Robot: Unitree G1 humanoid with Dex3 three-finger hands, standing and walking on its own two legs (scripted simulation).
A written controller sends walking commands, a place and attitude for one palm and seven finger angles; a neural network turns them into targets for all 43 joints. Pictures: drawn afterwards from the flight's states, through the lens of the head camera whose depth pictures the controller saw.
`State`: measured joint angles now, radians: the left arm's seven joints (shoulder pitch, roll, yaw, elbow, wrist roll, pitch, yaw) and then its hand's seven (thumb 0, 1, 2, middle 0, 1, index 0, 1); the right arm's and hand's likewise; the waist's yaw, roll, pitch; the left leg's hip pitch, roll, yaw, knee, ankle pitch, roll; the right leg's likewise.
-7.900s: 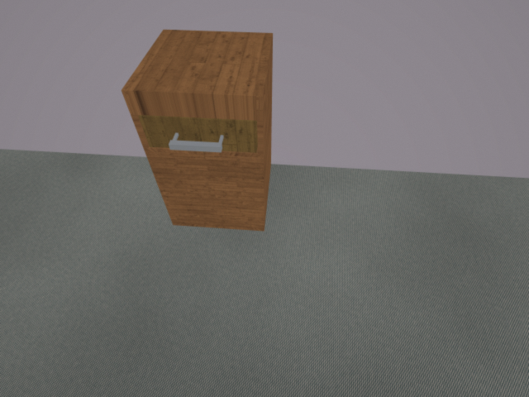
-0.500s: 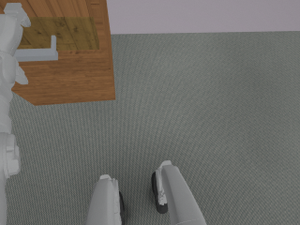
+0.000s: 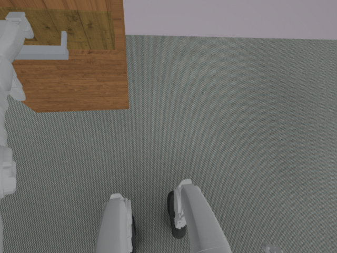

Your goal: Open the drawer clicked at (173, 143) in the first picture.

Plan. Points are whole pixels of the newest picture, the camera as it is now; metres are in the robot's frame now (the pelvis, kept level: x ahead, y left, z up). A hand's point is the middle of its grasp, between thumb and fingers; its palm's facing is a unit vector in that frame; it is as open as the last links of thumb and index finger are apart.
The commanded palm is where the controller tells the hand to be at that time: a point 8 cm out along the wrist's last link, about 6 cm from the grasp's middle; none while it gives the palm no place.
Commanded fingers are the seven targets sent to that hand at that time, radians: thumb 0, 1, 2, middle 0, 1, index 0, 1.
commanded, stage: move the hooked fingers above the handle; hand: left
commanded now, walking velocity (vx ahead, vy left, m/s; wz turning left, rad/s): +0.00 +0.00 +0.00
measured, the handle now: (28, 44) +0.61 +0.28 -0.06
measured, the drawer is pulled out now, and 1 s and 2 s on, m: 0.00 0.00 0.00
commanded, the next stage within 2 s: none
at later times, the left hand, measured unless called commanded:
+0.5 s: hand (12, 61) +0.54 +0.28 -0.01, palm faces -0.26 -0.02 -0.97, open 13.7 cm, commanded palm +0.55 +0.25 +0.05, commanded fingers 0.00 -0.50 0.30 -0.30 -1.20 -0.30 -1.20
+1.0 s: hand (21, 46) +0.55 +0.25 +0.01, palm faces -0.10 -0.08 -0.99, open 13.8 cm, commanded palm +0.57 +0.24 +0.05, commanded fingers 0.00 -0.50 0.30 -0.30 -1.20 -0.30 -1.20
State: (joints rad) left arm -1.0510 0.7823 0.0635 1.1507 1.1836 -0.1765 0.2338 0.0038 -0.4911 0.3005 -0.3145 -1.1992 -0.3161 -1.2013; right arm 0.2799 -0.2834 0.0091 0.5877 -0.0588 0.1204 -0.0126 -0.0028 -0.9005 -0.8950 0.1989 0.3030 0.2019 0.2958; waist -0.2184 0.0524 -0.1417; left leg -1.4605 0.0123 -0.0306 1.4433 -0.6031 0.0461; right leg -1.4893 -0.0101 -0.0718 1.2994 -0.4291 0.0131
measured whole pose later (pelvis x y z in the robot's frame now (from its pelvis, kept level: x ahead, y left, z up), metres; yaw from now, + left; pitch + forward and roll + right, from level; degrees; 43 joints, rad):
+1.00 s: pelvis +0.01 +0.00 +0.01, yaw +1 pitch +35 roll -7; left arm -0.99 0.71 0.05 0.94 1.10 -0.25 0.15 0.00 -0.49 0.30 -0.30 -1.19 -0.33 -1.20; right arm 0.29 -0.22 0.02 0.66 -0.06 0.13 -0.02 0.00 -0.90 -0.89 0.20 0.30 0.20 0.30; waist -0.19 0.05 -0.16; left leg -1.41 0.00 -0.05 1.40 -0.60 0.04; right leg -1.43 -0.02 -0.09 1.25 -0.43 0.01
